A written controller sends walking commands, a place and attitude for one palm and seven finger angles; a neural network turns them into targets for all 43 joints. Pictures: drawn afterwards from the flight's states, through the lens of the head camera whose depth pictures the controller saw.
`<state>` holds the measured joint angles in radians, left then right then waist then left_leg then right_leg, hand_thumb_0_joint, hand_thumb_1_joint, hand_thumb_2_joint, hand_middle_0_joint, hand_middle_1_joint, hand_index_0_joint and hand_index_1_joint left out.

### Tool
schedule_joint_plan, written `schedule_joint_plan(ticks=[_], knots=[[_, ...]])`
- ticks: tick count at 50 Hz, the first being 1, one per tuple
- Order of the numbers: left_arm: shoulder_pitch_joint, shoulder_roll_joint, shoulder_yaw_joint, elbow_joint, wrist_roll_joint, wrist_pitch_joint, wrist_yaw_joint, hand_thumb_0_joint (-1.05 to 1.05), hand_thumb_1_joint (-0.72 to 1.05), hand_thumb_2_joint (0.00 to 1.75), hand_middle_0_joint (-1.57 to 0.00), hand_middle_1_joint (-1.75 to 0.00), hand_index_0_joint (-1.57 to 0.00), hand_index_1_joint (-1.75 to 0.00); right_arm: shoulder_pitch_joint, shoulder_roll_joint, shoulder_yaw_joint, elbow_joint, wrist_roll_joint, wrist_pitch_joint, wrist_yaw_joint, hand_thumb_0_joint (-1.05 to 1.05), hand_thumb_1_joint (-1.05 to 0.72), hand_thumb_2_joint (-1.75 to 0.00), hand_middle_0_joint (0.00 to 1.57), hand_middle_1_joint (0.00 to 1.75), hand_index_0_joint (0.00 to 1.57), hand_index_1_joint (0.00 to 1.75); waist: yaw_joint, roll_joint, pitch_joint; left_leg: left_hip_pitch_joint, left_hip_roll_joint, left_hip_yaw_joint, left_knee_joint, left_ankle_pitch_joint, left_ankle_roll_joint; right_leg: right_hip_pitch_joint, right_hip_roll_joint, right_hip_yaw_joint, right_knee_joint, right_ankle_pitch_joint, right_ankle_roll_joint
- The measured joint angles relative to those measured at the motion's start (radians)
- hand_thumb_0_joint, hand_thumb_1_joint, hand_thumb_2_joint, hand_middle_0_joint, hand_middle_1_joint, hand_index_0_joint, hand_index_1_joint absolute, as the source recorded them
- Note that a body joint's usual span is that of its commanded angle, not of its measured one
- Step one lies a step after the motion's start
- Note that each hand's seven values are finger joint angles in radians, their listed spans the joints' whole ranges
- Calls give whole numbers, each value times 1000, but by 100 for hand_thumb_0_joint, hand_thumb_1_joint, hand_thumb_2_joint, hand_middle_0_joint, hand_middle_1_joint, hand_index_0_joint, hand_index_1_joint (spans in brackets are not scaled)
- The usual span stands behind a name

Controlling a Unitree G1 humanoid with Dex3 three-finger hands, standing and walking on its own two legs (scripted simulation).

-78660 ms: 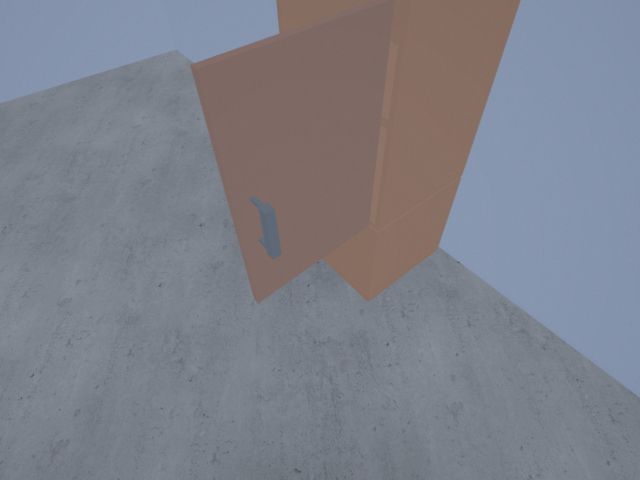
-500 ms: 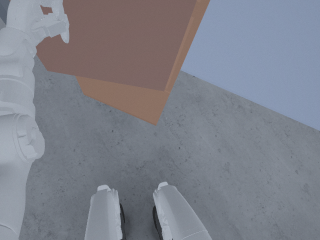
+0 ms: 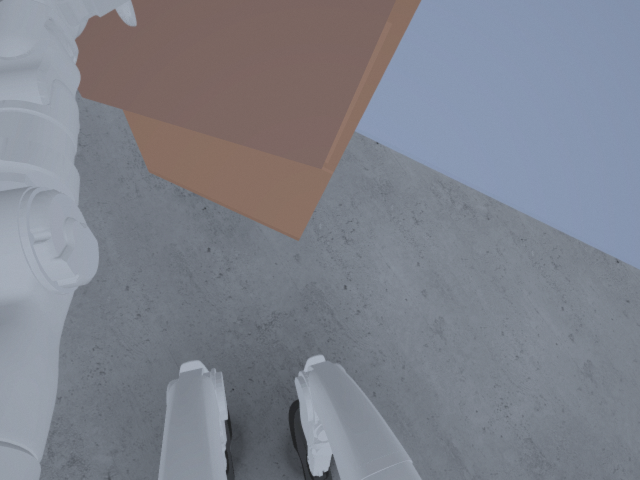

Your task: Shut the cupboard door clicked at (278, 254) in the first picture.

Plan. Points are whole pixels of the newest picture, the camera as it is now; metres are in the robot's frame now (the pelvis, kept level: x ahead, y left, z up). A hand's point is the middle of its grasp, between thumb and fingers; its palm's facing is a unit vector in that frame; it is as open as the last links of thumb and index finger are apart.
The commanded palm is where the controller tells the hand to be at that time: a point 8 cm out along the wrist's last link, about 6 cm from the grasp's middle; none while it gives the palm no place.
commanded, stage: pull the fist back off the door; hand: left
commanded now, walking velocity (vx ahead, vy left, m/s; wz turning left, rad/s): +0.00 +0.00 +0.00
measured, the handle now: out of the picture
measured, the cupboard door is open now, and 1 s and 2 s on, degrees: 10 9 9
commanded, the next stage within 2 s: draw the hand back to the body in 0.76 s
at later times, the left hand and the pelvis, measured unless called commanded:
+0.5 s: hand (124, 17) +0.57 +0.14 +0.10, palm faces +0.12 -0.99 -0.04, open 3.1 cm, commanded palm +0.53 +0.16 +0.10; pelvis +0.03 +0.00 +0.05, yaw +2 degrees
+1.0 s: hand (115, 50) +0.52 +0.14 +0.12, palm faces +0.13 -0.99 -0.01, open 3.1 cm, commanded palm +0.46 +0.18 +0.13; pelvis +0.03 -0.01 +0.06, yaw +3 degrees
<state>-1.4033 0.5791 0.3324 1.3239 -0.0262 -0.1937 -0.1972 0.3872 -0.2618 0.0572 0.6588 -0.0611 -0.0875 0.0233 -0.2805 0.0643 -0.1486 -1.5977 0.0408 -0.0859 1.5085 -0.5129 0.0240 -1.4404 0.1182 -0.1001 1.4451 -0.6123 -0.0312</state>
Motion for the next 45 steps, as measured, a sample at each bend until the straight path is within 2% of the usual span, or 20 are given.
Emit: schedule_joint_plan(ticks=[2,4,6,7,9,15,19,24,29,33,36,39,42,45], knots=[[22,-43,30,-32,24,-18,134,2,78,90,-129,-150,-129,-150,12,13,-4,-11,-20,7,27,1,-90,-90,20,29,21,30,1,3,-3,-2,-1,2,-5,4,0,-3,-2,2,-3,3,2],[54,-69,30,-58,88,-51,252,1,78,89,-129,-150,-129,-150,23,25,-6,-16,-38,17,58,1,-90,-90,20,29,21,30,-3,10,-8,-2,-2,6,-13,8,0,-4,-3,6,-8,6,3],[88,-76,10,-71,148,-79,320,1,80,89,-129,-150,-129,-150,31,37,-8,-15,-47,33,84,1,-90,-90,20,29,21,30,-8,21,-10,5,-4,11,-21,10,1,0,-6,10,-13,7,4],[104,-79,-1,-76,165,-90,333,1,81,89,-129,-150,-129,-150,34,42,-10,-13,-47,42,93,1,-90,-90,20,29,21,30,-10,26,-9,12,-5,14,-27,10,1,6,-7,13,-17,7,4],[132,-90,-15,-82,166,-104,326,1,83,89,-129,-150,-129,-150,44,51,-11,-5,-42,58,103,1,-90,-90,20,30,21,30,-8,34,-5,35,-6,20,-44,12,2,26,-9,20,-30,9,4],[197,-132,57,-45,79,-112,258,1,88,89,-129,-150,-130,-150,79,48,-3,3,-17,86,94,1,-90,-89,20,30,21,30,5,45,-13,135,2,43,-116,15,3,113,-4,47,-97,20,5],[270,-146,75,-51,74,-169,264,1,89,90,-129,-150,-129,-150,99,32,-17,-9,-17,91,96,1,-90,-89,20,30,21,30,19,45,-27,197,5,57,-153,10,1,167,-2,63,-129,19,3],[365,-182,31,-90,54,-238,249,1,90,90,-129,-150,-129,-150,90,15,-43,-10,-10,112,100,1,-90,-90,20,30,21,30,53,26,-29,251,-2,63,-178,4,-2,218,-10,70,-145,9,-1],[453,-244,-25,-137,9,-256,224,1,90,90,-129,-150,-129,-150,44,-1,-68,-14,3,128,90,1,-90,-90,20,30,21,30,83,1,-21,278,-17,55,-194,7,-5,249,-23,61,-157,2,-3],[526,-304,-65,-232,-12,-296,234,2,90,90,-129,-150,-129,-150,-8,-11,-90,-19,5,129,77,1,-91,-90,20,29,20,30,102,-9,-16,286,-26,48,-198,7,-7,263,-31,54,-162,-2,-5],[570,-345,-106,-307,-10,-333,247,2,90,90,-130,-150,-129,-150,-43,-13,-105,-18,6,128,73,1,-91,-90,20,29,20,30,119,-9,-23,301,-30,47,-203,5,-7,279,-34,53,-167,-5,-5],[562,-362,-130,-278,14,-338,261,2,90,90,-130,-150,-130,-150,-76,-10,-101,-16,8,138,70,1,-91,-90,20,29,20,30,129,-9,-36,323,-34,50,-209,3,-6,300,-38,56,-170,-9,-3],[519,-355,-125,-189,30,-304,274,1,90,90,-130,-150,-130,-150,-102,1,-85,-28,12,152,68,1,-91,-90,20,29,20,30,124,-11,-42,337,-35,53,-213,4,-5,311,-40,58,-169,-10,-3],[493,-336,-88,-136,21,-287,279,1,90,90,-130,-150,-130,-150,-112,15,-69,-45,12,155,64,1,-91,-90,20,29,20,30,112,-12,-43,336,-33,56,-213,7,-6,307,-39,61,-165,-7,-5]])
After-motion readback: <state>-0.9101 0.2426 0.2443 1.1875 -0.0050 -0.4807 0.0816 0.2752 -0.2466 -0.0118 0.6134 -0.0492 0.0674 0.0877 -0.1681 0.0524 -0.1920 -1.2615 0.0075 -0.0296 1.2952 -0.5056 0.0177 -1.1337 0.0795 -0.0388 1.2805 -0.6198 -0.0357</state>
